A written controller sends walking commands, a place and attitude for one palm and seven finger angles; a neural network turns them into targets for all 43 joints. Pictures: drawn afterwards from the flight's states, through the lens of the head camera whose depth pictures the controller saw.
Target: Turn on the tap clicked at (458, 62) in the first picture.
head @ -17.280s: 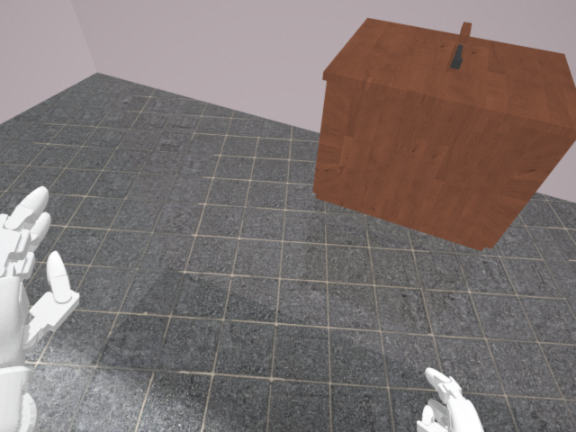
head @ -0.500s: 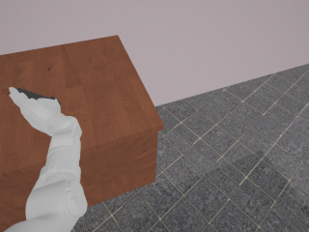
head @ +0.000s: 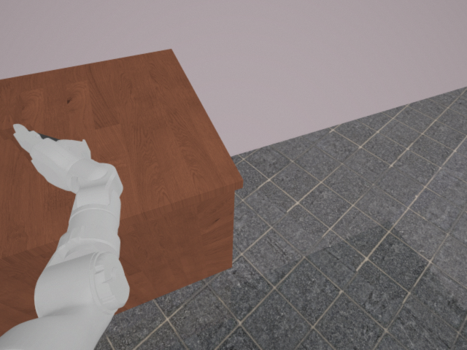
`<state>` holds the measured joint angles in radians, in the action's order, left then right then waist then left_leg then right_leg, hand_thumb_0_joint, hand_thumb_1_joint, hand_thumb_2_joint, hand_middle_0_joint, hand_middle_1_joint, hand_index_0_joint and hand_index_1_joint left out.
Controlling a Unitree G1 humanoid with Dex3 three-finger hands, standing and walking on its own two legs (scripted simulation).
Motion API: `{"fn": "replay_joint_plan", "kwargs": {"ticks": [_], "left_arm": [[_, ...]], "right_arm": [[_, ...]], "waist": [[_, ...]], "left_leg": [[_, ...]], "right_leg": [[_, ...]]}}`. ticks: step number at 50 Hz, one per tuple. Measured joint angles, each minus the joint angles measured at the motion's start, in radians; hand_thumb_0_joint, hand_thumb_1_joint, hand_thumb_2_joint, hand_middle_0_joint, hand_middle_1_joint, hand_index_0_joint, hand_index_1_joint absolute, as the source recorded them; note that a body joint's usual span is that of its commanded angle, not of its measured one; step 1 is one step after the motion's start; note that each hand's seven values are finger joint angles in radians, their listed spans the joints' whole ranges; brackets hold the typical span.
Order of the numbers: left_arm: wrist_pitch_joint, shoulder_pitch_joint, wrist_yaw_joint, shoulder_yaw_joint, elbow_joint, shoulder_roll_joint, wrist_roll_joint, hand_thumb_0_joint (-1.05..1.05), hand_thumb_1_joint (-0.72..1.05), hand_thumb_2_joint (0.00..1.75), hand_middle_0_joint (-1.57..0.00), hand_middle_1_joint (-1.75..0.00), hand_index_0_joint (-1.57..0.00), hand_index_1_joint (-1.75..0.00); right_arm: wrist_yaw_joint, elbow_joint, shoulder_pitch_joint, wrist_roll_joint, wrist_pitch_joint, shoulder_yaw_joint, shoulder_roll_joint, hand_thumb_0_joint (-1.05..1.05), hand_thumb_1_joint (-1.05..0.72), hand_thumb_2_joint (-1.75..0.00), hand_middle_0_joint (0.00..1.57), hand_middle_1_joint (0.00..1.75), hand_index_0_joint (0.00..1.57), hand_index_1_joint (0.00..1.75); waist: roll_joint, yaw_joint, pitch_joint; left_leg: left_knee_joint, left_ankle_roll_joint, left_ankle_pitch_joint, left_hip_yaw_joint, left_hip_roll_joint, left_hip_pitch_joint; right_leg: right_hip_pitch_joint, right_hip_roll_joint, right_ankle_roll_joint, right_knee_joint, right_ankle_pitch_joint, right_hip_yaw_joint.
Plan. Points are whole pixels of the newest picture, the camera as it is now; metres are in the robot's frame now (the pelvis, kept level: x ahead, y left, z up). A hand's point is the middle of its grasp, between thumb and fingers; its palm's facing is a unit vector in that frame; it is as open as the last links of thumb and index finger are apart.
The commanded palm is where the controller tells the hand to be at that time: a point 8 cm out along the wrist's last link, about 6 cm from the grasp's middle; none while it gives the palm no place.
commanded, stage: draw the hand back beside the body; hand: left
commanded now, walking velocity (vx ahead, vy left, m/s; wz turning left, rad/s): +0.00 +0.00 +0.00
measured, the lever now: (76, 150) +0.51 +0.31 +0.04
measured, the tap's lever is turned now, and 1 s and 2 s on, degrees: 48 48 48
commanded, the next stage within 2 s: step back with the hand held close in 1.56 s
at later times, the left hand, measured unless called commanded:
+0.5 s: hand (56, 184) +0.35 +0.26 +0.13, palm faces +0.37 -0.90 -0.25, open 7.7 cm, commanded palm +0.32 +0.28 +0.14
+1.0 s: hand (20, 221) +0.27 +0.25 +0.17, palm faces +0.35 -0.89 -0.28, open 7.5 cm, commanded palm +0.22 +0.28 +0.18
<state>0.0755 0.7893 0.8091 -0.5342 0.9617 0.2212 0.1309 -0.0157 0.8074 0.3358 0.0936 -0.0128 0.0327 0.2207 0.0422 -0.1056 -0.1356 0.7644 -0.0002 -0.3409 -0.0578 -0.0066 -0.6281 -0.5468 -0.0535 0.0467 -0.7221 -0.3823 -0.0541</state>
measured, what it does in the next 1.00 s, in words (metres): stands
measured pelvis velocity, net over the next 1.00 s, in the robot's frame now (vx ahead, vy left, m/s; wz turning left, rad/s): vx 0.00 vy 0.01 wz -0.04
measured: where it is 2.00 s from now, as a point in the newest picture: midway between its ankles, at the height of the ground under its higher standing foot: outside the picture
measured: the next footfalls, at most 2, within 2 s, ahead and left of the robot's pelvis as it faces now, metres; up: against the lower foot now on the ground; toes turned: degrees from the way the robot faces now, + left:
none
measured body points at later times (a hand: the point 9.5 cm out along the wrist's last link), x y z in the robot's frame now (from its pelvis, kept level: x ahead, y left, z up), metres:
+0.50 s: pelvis +0.01 +0.01 +0.03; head -0.01 -0.01 +0.48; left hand +0.33 +0.30 +0.14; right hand +0.10 -0.26 -0.09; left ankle +0.02 +0.12 -0.71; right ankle -0.02 -0.09 -0.71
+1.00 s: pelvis +0.00 +0.01 +0.04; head -0.02 -0.01 +0.48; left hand +0.24 +0.29 +0.19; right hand +0.17 -0.22 -0.06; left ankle +0.02 +0.12 -0.71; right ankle -0.02 -0.09 -0.71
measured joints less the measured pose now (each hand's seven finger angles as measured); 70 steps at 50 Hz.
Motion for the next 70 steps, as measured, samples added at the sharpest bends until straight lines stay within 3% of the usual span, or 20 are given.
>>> {"fn": "replay_joint_plan", "kwargs": {"ticks": [5,6,9,11,15,18,22,27,31,36,43,52,66,70], "left_arm": [[0.016,-0.004,0.011,-0.009,-0.016,0.002,0.015,0.02,0.9,0.89,-0.15,-0.15,-0.15,-0.15],[0.015,-0.016,-0.012,0.011,-0.031,0.008,0.018,0.02,0.9,0.89,-0.15,-0.15,-0.15,-0.15],[0.029,-0.103,-0.168,0.08,-0.124,0.026,0.009,0.02,0.91,0.89,-0.15,-0.15,-0.15,-0.15],[0.042,-0.175,-0.277,0.123,-0.194,0.032,-0.022,0.02,0.91,0.89,-0.15,-0.16,-0.15,-0.15],[0.056,-0.324,-0.497,0.167,-0.33,0.029,-0.148,0.02,0.9,0.89,-0.15,-0.16,-0.15,-0.16],[0.036,-0.454,-0.588,0.199,-0.386,0.072,-0.161,0.02,0.9,0.89,-0.16,-0.17,-0.16,-0.17],[0.001,-0.579,-0.649,0.236,-0.466,0.117,-0.187,0.02,0.9,0.89,-0.16,-0.18,-0.17,-0.18],[0.001,-0.624,-0.669,0.286,-0.577,0.12,-0.199,0.02,0.9,0.89,-0.17,-0.2,-0.17,-0.19],[0.012,-0.636,-0.676,0.328,-0.65,0.098,-0.2,0.02,0.9,0.89,-0.17,-0.21,-0.17,-0.21],[0.017,-0.69,-0.694,0.349,-0.735,0.073,-0.202,0.02,0.9,0.89,-0.17,-0.22,-0.17,-0.22],[0.004,-0.831,-0.711,0.315,-0.91,0.08,-0.208,0.02,0.9,0.89,-0.18,-0.24,-0.19,-0.24],[-0.001,-0.996,-0.715,0.291,-1.099,0.088,-0.207,0.02,0.9,0.89,-0.19,-0.27,-0.19,-0.27],[0.02,-1.232,-0.716,0.267,-1.344,0.098,-0.207,0.02,0.9,0.89,-0.2,-0.3,-0.21,-0.3],[0.03,-1.245,-0.715,0.263,-1.352,0.098,-0.207,0.02,0.9,0.89,-0.2,-0.3,-0.21,-0.3]], "right_arm": [[-0.005,0.003,0.008,0.005,0.007,0.003,0.0,0.0,-0.9,-0.89,0.2,0.3,0.21,0.3],[-0.003,0.001,0.008,0.004,0.004,0.003,-0.001,0.0,-0.9,-0.89,0.2,0.3,0.21,0.3],[0.018,-0.02,0.014,-0.015,-0.007,0.005,-0.001,0.01,-0.9,-0.89,0.2,0.3,0.21,0.3],[0.035,-0.037,0.024,-0.033,-0.011,0.005,0.002,0.01,-0.9,-0.89,0.2,0.3,0.21,0.3],[0.066,-0.064,0.031,-0.075,-0.02,-0.004,0.013,0.01,-0.9,-0.89,0.2,0.3,0.21,0.3],[0.065,-0.087,0.012,-0.105,-0.026,-0.008,0.022,0.01,-0.9,-0.89,0.2,0.3,0.21,0.3],[0.072,-0.119,-0.017,-0.128,-0.012,-0.009,0.033,0.01,-0.9,-0.89,0.2,0.3,0.2,0.3],[0.086,-0.124,-0.072,-0.135,0.028,-0.015,0.047,0.01,-0.9,-0.89,0.2,0.3,0.2,0.3],[0.091,-0.132,-0.131,-0.132,0.058,-0.025,0.051,0.01,-0.9,-0.89,0.2,0.3,0.2,0.3],[0.092,-0.152,-0.188,-0.123,0.078,-0.046,0.029,0.01,-0.9,-0.89,0.2,0.3,0.21,0.3],[0.084,-0.172,-0.178,-0.109,0.087,-0.067,-0.008,0.01,-0.9,-0.89,0.2,0.3,0.21,0.3],[0.076,-0.139,-0.135,-0.098,0.089,-0.055,0.006,0.01,-0.9,-0.89,0.2,0.3,0.21,0.3],[0.08,-0.139,-0.143,-0.088,0.121,-0.027,0.015,0.01,-0.9,-0.89,0.2,0.3,0.21,0.3],[0.086,-0.142,-0.153,-0.09,0.125,-0.022,0.015,0.01,-0.9,-0.89,0.2,0.3,0.21,0.3]], "waist": [[-0.001,-0.002,0.0],[-0.003,-0.001,0.003],[-0.006,0.005,0.012],[-0.004,0.014,0.014],[-0.003,0.036,0.017],[0.0,0.04,0.03],[0.01,0.062,0.066],[0.01,0.115,0.109],[0.009,0.138,0.134],[0.004,0.139,0.146],[0.0,0.14,0.147],[0.025,0.16,0.157],[0.031,0.154,0.146],[0.035,0.161,0.152]], "left_leg": [[0.006,0.0,-0.002,0.003,0.002,-0.01],[0.006,0.0,-0.003,0.006,0.003,-0.007],[-0.013,0.002,-0.003,0.023,0.012,0.03],[-0.037,0.003,-0.001,0.036,0.018,0.072],[-0.092,0.006,0.006,0.059,0.027,0.169],[-0.147,0.008,0.019,0.08,0.024,0.258],[-0.209,0.014,0.046,0.085,0.015,0.346],[-0.264,0.019,0.086,0.067,0.002,0.399],[-0.296,0.021,0.113,0.056,-0.008,0.422],[-0.334,0.022,0.134,0.059,-0.011,0.453],[-0.372,0.016,0.14,0.065,-0.003,0.505],[-0.393,0.015,0.142,0.06,-0.003,0.534],[-0.377,0.003,0.129,0.055,0.011,0.539],[-0.365,0.0,0.126,0.047,0.013,0.533]], "right_leg": [[-0.011,-0.002,0.0,-0.005,0.0,0.003],[-0.009,-0.003,0.0,-0.005,0.0,0.006],[0.021,-0.01,0.0,0.013,0.007,0.024],[0.059,-0.015,-0.001,0.039,0.016,0.038],[0.15,-0.021,-0.004,0.097,0.035,0.064],[0.226,-0.018,-0.008,0.138,0.048,0.086],[0.311,-0.008,-0.013,0.193,0.07,0.092],[0.374,0.005,-0.018,0.251,0.103,0.075],[0.398,0.015,-0.022,0.28,0.123,0.064],[0.425,0.019,-0.023,0.31,0.141,0.067],[0.479,0.011,-0.019,0.359,0.157,0.075],[0.511,0.011,-0.017,0.384,0.159,0.071],[0.521,-0.003,-0.005,0.377,0.151,0.066],[0.52,-0.006,-0.002,0.372,0.149,0.058]]}}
